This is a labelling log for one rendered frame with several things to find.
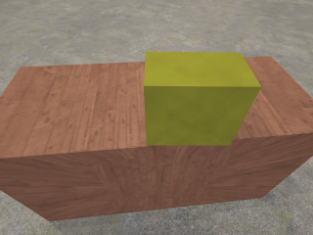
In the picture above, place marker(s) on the pedestal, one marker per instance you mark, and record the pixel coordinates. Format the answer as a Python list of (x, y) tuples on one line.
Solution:
[(73, 143)]

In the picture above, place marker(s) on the carton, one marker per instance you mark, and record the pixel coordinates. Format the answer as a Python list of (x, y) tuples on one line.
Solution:
[(196, 98)]

